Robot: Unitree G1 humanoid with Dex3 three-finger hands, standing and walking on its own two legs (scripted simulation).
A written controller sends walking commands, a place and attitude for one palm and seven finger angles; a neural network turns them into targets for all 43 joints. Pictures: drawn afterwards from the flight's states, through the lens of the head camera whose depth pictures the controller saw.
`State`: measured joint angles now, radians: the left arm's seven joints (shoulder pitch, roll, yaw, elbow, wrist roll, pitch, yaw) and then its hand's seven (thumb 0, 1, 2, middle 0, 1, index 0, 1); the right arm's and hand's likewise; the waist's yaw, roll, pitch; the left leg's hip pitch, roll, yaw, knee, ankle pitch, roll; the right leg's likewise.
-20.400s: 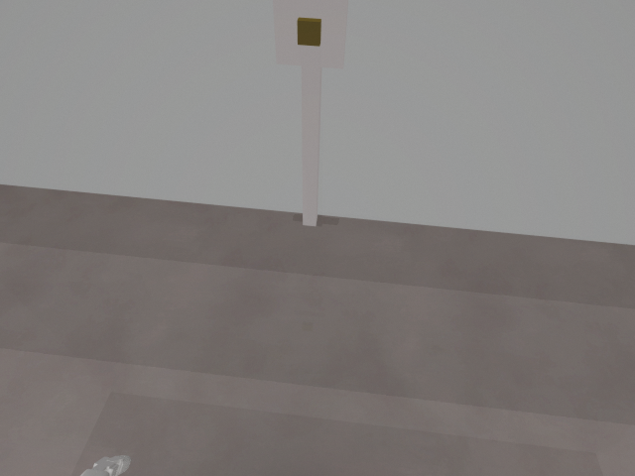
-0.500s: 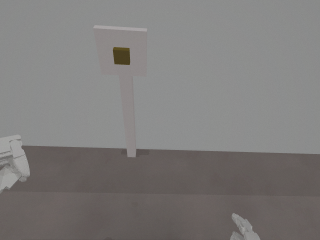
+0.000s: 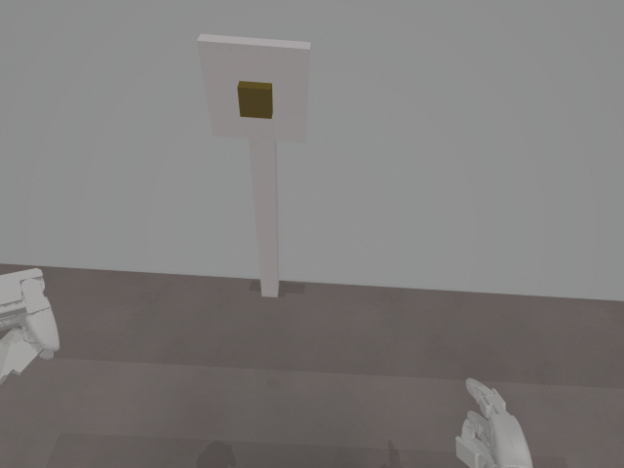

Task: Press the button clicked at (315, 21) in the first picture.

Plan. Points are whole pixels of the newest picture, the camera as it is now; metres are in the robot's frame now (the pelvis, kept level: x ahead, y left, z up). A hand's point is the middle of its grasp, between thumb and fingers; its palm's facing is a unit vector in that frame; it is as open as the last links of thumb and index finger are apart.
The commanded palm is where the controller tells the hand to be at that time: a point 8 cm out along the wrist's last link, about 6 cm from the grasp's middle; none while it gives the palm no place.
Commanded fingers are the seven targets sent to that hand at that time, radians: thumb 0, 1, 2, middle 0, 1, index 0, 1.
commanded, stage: stop stepping back and stand still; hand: left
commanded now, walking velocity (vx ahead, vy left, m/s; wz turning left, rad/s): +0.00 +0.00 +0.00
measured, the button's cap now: (256, 99) +0.75 +0.16 +0.06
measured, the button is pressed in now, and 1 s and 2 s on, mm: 0 0 0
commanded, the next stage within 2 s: let the arm hang, fingers relaxed in 0.44 s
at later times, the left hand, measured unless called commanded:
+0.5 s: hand (46, 331) +0.20 +0.26 +0.15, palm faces +0.35 -0.83 -0.44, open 3.1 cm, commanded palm +0.14 +0.29 +0.18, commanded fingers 0.00 0.90 0.90 -1.30 -1.50 -1.30 -1.50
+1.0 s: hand out of the picture -0.02 +0.20 -0.17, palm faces +0.02 -0.98 -0.22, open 4.4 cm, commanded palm none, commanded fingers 0.00 0.90 0.90 -0.42 -0.54 -0.42 -0.54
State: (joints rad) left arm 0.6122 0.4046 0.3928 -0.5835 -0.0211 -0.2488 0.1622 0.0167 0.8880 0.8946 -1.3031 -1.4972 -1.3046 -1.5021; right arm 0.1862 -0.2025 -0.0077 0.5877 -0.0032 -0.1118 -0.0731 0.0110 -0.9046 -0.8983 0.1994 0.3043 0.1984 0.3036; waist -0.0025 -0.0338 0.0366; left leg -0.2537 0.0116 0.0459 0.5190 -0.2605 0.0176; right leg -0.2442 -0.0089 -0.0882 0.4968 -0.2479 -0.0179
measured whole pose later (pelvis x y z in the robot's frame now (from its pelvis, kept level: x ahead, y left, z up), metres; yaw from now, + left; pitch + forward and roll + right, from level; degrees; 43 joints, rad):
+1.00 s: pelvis -0.02 +0.01 +0.00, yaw +1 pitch -1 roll -1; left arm 0.31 0.23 0.01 1.01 0.01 0.04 0.02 0.01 0.91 0.89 -0.73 -0.93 -0.73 -0.92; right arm 0.32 -0.18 0.01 1.02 -0.03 0.05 -0.01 0.01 -0.91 -0.90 0.20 0.30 0.20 0.30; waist 0.00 -0.02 0.07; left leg -0.26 0.00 0.04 0.49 -0.22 0.03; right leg -0.23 -0.01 -0.10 0.45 -0.20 -0.01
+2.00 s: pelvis +0.01 +0.00 +0.01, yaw +0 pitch -2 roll +0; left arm 0.24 0.17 0.02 1.16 0.01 -0.01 0.03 0.01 0.91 0.89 -0.19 -0.30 -0.20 -0.30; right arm 0.25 -0.15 0.00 1.14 -0.02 0.00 -0.03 0.00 -0.91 -0.90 0.20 0.30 0.20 0.30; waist 0.00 0.01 0.06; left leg -0.15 0.00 0.06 0.38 -0.21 0.02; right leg -0.15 -0.01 -0.08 0.38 -0.21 -0.02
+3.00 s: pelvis +0.03 -0.02 +0.01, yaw -1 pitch -1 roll +0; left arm 0.11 0.29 0.02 1.14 0.01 -0.02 0.01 0.01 0.91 0.89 -0.20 -0.30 -0.20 -0.30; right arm 0.13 -0.29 -0.01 1.13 -0.02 0.00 -0.02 0.00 -0.91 -0.90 0.20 0.30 0.20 0.30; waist -0.01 0.02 0.06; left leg -0.08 0.04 0.05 0.30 -0.19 -0.02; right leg -0.09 0.03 -0.08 0.30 -0.19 -0.05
